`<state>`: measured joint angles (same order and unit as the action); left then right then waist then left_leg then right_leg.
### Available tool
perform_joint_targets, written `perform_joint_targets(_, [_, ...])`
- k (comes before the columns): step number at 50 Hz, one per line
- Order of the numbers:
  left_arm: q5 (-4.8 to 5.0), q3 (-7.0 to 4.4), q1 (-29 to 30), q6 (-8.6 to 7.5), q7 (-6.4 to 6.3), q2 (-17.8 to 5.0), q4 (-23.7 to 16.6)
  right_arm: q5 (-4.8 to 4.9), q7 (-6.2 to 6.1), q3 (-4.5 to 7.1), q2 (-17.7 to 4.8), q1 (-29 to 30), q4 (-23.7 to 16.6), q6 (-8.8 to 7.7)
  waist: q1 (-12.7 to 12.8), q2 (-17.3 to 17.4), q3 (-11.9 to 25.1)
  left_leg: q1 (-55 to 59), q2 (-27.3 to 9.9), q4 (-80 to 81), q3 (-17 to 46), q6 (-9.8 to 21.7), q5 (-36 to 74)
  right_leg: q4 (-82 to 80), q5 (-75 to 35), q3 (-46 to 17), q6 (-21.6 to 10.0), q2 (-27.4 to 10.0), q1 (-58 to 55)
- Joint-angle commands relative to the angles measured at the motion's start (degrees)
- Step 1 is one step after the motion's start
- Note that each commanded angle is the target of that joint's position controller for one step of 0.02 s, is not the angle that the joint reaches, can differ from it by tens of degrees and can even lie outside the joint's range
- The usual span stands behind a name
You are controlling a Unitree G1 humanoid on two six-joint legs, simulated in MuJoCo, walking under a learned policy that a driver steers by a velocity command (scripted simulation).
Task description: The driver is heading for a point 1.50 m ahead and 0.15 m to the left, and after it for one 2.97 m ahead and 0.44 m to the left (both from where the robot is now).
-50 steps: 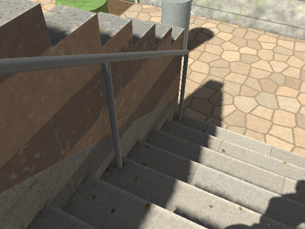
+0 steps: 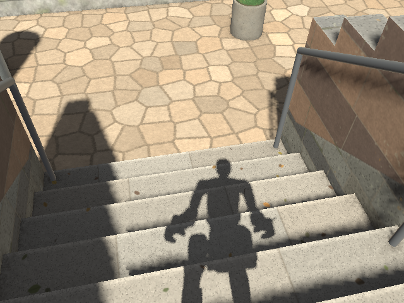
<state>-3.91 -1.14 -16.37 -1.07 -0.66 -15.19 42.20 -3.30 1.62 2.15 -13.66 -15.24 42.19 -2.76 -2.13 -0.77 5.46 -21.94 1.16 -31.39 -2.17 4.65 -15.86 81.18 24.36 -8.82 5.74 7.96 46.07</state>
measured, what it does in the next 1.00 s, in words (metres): steps on the spot: right foot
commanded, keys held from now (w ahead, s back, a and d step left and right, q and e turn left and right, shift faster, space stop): no key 0.98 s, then w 0.02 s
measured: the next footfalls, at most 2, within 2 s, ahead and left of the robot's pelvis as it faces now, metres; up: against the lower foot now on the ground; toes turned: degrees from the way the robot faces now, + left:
right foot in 0.26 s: +0.03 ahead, -0.15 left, +0.00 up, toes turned -6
left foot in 1.68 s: +0.36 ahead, +0.07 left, -0.18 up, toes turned -2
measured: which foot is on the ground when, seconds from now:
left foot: down 0.00-1.00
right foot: up 0.00-0.24, down 0.26-1.00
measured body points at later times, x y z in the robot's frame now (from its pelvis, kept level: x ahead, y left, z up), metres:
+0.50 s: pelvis +0.00 -0.01 +0.00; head +0.01 -0.01 +0.45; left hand +0.09 +0.23 -0.14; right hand +0.10 -0.27 -0.12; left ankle -0.01 +0.09 -0.73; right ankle -0.01 -0.15 -0.73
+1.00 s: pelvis -0.01 -0.01 +0.01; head +0.01 -0.01 +0.46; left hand +0.05 +0.23 -0.15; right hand +0.01 -0.26 -0.14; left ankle -0.01 +0.09 -0.73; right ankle -0.01 -0.15 -0.73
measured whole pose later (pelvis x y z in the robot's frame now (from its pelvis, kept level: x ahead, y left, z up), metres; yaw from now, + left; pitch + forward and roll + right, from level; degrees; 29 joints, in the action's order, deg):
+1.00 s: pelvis -0.01 -0.01 +0.01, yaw -4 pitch -2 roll +0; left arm -1.3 -3.3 -10.7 -0.5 3.8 -12.1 62.9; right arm -1.5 5.0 3.3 -12.2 -14.6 59.4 -2.4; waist -0.1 -0.4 -3.5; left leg -8.5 -1.0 -24.1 -4.6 1.0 -13.8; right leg 23.1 12.3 1.4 1.4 -2.0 8.9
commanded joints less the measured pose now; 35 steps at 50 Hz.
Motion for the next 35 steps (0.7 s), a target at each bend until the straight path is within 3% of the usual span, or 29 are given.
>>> perform_joint_targets(1, [-0.77,-0.66,-6.9,-0.04,0.97,-3.4,-1.3,-0.17,1.23,0.88,-5.1,5.6,-4.7,-0.83,4.5,2.6,3.4,2.3,-12.8,7.4,9.7,13.7,43.5,17.6,-9.7,1.9,0.9,-1.1,3.2])
perform_joint_targets(2, [0.15,-1.41,-7.2,-0.44,0.94,-5.2,-0.5,0.21,1.18,0.91,-4.8,2.5,-3.9,-1.24,2.7,3.5,1.9,5.4,-13.1,8.7,9.2,14.0,38.2,13.9,-11.0,1.4,1.1,-0.9,6.8])
perform_joint_targets(4, [0.3,-1.51,-6.6,-1.13,1.22,-5.0,0.8,0.74,1.33,0.49,-4.8,-2.4,-0.7,-1.58,1.1,5.0,0.6,8.6,-13.6,9.9,9.9,12.7,27.4,9.0,-14.3,0.0,1.2,-3.2,7.7])
perform_joint_targets(5, [0.11,-1.55,-5.8,-1.27,1.57,-4.6,1.7,0.93,1.82,0.01,-4.2,-1.8,0.0,-1.61,1.4,5.2,-0.3,8.5,-13.2,10.2,9.8,11.1,21.7,4.8,-15.5,-0.4,1.4,-4.7,6.9])
perform_joint_targets(7, [-0.36,-1.42,-6.1,-1.26,3.28,-3.1,3.9,2.66,3.21,-1.25,-2.8,2.6,0.1,-1.79,3.2,4.9,-1.3,4.1,-11.1,10.4,7.5,6.6,8.8,-10.8,-17.5,2.4,3.0,-9.7,-0.6])
perform_joint_targets(8, [-0.56,-1.13,-6.1,-1.03,4.62,-1.9,4.9,4.02,4.04,-1.63,-3.2,5.0,0.2,-1.91,4.2,5.1,-1.5,0.9,-9.2,10.5,5.9,3.7,-0.6,-22.3,-15.8,5.8,4.5,-13.0,-7.4])
perform_joint_targets(9, [0.23,-0.7,-3.9,-0.77,5.96,-0.5,5.3,5.17,4.6,-1.61,-4.4,4.2,1.3,-2.19,3.1,6.3,-3.6,-3.0,-8.2,11.2,5.8,1.2,-10.2,-31.4,-9.7,8.7,5.7,-13.7,-14.5])
perform_joint_targets(10, [0.81,-0.41,-3.9,-0.91,6.57,0.2,5.9,4.93,5.24,-1.54,-6.1,3.7,3.1,-2.2,3.6,8.8,-4.5,-10.4,-8.2,11.6,7.6,-0.1,-12.5,-28.5,-7.8,10.4,5.9,-12.6,-25.2])
perform_joint_targets(11, [1.61,-0.19,-4.0,-1.47,6.94,-0.1,5.8,5.11,5.97,-1.41,-7.0,5.6,3.0,-2.11,5.0,7.2,-4.8,-11.5,-9.1,9.9,7.8,-0.3,-8.5,-33.8,-9.7,11.3,5.5,-11.7,-29.9])
perform_joint_targets(12, [2.66,-0.65,-3.4,-2.03,6.72,-2.6,6.1,5.28,6.71,-1.19,-7.7,6.3,3.2,-2.31,5.8,5.1,-4.3,-6.7,-10.1,7.7,9.4,0.1,-1.5,-43.7,-13.8,11.4,4.5,-11.6,-30.8])
perform_joint_targets(13, [3.03,-1.06,-4.3,-2.38,6.05,-3.9,6.3,5.14,7.54,-1.12,-7.7,6.3,3.6,-2.46,6.3,4.8,-2.1,-1.9,-10.8,5.6,11.3,0.3,6.4,-47.2,-18.6,10.5,2.9,-12.1,-33.3])
perform_joint_targets(14, [3.35,-1.18,-1.7,-2.58,5.33,-6.2,5.2,4.96,7.28,-0.85,-6.7,2.6,4.3,-2.23,3.4,1.0,0.4,2.7,-9.5,4.3,11.2,-0.8,4.2,-51.2,-21.6,8.4,-0.1,-12.9,-34.0])
perform_joint_targets(15, [2.79,-1.72,2.9,-3.02,4.97,-9.1,4.2,3.88,5.74,0.18,-7.3,-3.3,4.8,-2.34,-2.0,-4.1,-0.8,4.4,-6.1,3.8,5.9,-1.3,-1.2,-52.3,-20.2,7.8,-5.7,-12.8,-31.2])
perform_joint_targets(16, [2.86,-2.37,6.2,-2.58,5.14,-9.1,4.6,2.79,4.63,1.18,-10.1,-0.5,4.3,-2.26,-2.2,-4.1,-5.1,7.0,-2.3,3.9,-0.8,-1.8,-7.6,-54.7,-4.7,8.3,-7.6,-10.9,-21.4])
perform_joint_targets(17, [3.78,-2.32,5.9,-2.22,4.85,-7.5,4.9,1.83,4.11,1.62,-10.0,3.9,3.5,-2.36,-0.7,-2.4,-7.5,8.8,-2.4,3.4,-1.9,-1.3,-8.9,-57.4,-0.9,7.2,-7.5,-10.8,-17.7])
perform_joint_targets(18, [4.3,-2.12,5.6,-2.03,4.56,-6.1,5.1,2.25,3.93,1.58,-8.3,3.9,4.1,-2.48,-0.7,-1.9,-8.7,8.3,-3.2,4.4,-0.9,-0.2,-6.8,-57.5,-3.4,7.3,-7.2,-10.9,-18.9])
perform_joint_targets(19, [4.38,-1.89,4.0,-1.67,4.66,-4.6,5.9,3.33,4.22,1.27,-6.4,2.1,5.8,-2.52,0.0,-1.7,-9.1,8.0,-3.3,6.1,-0.5,-0.1,-4.6,-57.5,-4.7,8.0,-6.4,-10.6,-21.4])
perform_joint_targets(21, [3.97,-1.69,1.0,-1.57,5.06,-3.3,7.6,3.74,4.95,1.09,-4.4,2.5,6.4,-2.32,1.0,-0.9,-7.5,11.0,-2.8,6.8,-0.9,-0.5,3.6,-57.5,-8.2,9.1,-5.8,-10.3,-24.3])
perform_joint_targets(26, [3.66,-2.54,2.4,-1.13,5.16,-4.2,8.7,2.98,4.78,2.59,-6.2,5.0,6.9,-1.86,1.7,-0.8,-4.5,15.7,-2.1,7.0,-1.9,-1.8,13.2,-57.6,-17.0,10.4,-5.9,-10.2,-28.1])
perform_joint_targets(27, [4.2,-1.39,3.2,0.84,2.29,-0.6,9.6,1.49,1.38,0.7,-2.3,3.9,7.5,1.53,1.3,0.0,-0.2,17.1,-7.4,2.8,1.1,-2.6,21.9,-55.2,-30.7,6.5,-5.6,-14.1,-33.9])
perform_joint_targets(28, [4.8,-1.19,2.9,2.0,0.97,-0.5,10.1,2.11,0.05,0.35,-1.9,2.5,7.7,3.08,1.1,-0.7,0.4,16.5,-7.5,2.6,1.3,-2.8,22.4,-54.3,-34.7,6.1,-5.8,-14.6,-35.8])
perform_joint_targets(30, [4.71,-1.32,4.9,3.23,0.18,-1.5,10.3,2.84,-0.94,0.25,-3.3,2.9,8.0,4.29,1.4,-0.7,-1.9,14.4,-7.8,3.8,1.8,-3.0,18.3,-55.4,-31.3,6.1,-6.2,-14.5,-36.2])
perform_joint_targets(35, [4.26,-1.53,6.3,4.26,0.06,-2.7,13.4,2.63,-0.98,0.3,-4.7,3.2,9.7,4.48,2.0,1.1,-6.8,11.8,-8.0,6.7,2.6,-3.1,13.1,-57.9,-23.2,6.2,-6.3,-14.0,-35.7])
Keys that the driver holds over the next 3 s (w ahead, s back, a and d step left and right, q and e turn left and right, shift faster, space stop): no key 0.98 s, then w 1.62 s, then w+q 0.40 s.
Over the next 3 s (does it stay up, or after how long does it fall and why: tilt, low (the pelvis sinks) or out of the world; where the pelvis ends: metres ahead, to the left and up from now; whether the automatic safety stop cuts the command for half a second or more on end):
stays up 1.00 -0.05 -0.56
